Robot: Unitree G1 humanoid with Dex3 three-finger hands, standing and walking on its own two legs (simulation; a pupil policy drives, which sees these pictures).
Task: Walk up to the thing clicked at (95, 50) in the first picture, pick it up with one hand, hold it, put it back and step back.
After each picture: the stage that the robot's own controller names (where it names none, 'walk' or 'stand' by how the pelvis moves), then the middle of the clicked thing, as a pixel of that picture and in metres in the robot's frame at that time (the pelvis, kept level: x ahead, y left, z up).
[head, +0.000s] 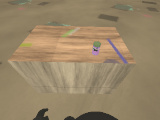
stand; (96, 48) +0.65 -0.04 +0.01
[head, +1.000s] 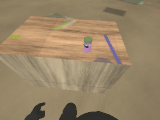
rise first; (87, 44) +0.60 +0.06 +0.05
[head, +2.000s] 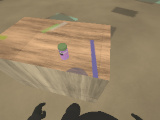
stand; (63, 51) +0.48 +0.23 +0.06
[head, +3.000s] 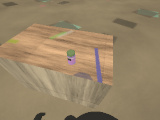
stand; (71, 57) +0.50 +0.18 +0.01
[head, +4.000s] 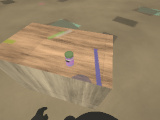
stand; (69, 59) +0.48 +0.18 +0.01
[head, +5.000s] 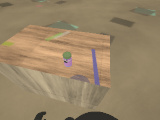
stand; (67, 59) +0.48 +0.20 +0.01
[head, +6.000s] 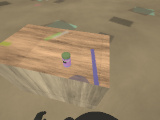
stand; (66, 59) +0.47 +0.20 +0.01
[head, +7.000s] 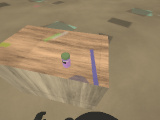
stand; (66, 60) +0.47 +0.21 +0.01
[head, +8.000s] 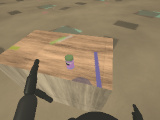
rise first; (69, 62) +0.46 +0.21 +0.02
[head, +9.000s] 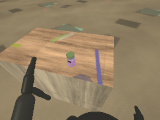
go down; (71, 59) +0.48 +0.21 +0.02
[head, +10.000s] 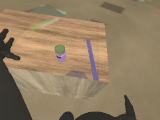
go down; (60, 54) +0.47 +0.19 +0.04
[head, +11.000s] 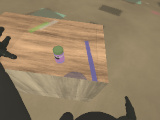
approach; (59, 55) +0.46 +0.20 +0.05
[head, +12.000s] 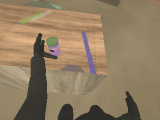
close in; (53, 47) +0.48 +0.21 +0.08
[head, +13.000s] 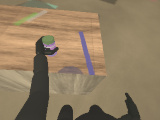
lift; (50, 46) +0.49 +0.22 +0.09
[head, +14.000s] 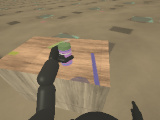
lift; (65, 54) +0.34 +0.15 +0.24
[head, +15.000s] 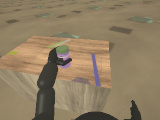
hold; (63, 57) +0.34 +0.17 +0.22
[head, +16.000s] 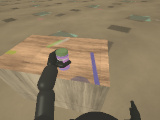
hold; (63, 59) +0.34 +0.17 +0.20
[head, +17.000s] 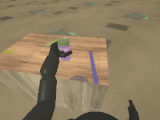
crouch; (64, 50) +0.39 +0.17 +0.22
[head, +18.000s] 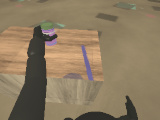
lower; (49, 34) +0.49 +0.22 +0.24
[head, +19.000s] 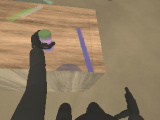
lower; (46, 41) +0.52 +0.22 +0.09
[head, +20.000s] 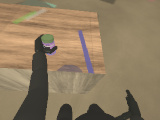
lower; (49, 45) +0.49 +0.22 +0.09
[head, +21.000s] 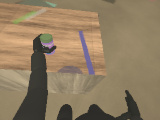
lower; (48, 44) +0.49 +0.23 +0.08
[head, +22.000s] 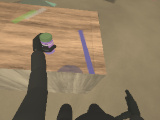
lower; (47, 44) +0.50 +0.23 +0.09
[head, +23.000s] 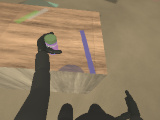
open; (52, 45) +0.49 +0.21 +0.08
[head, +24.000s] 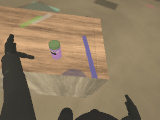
sink last; (55, 50) +0.47 +0.20 +0.07
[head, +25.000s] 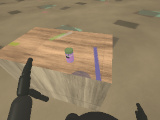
stand; (69, 55) +0.51 +0.22 +0.06
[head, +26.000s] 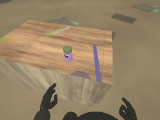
stand; (68, 54) +0.49 +0.21 +0.05
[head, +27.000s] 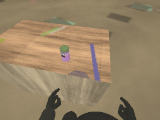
stand; (65, 53) +0.49 +0.21 +0.06
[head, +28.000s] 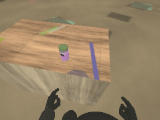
stand; (64, 52) +0.49 +0.22 +0.07
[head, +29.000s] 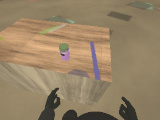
stand; (64, 52) +0.49 +0.21 +0.07
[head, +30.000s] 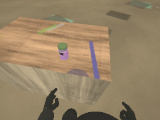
stand; (63, 51) +0.49 +0.21 +0.08
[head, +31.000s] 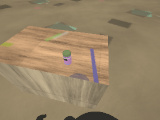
stand; (67, 57) +0.50 +0.21 +0.02
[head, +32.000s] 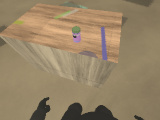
walk; (76, 34) +0.65 +0.16 +0.04
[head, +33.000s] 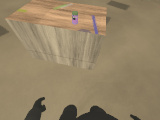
walk; (75, 17) +0.98 +0.21 +0.04
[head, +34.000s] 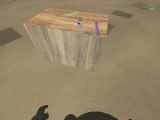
stand; (79, 22) +1.09 +0.19 +0.02
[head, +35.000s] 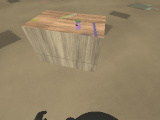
stand; (77, 24) +1.09 +0.20 +0.01
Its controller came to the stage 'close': yes
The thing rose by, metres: 0.21
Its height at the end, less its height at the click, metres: +0.00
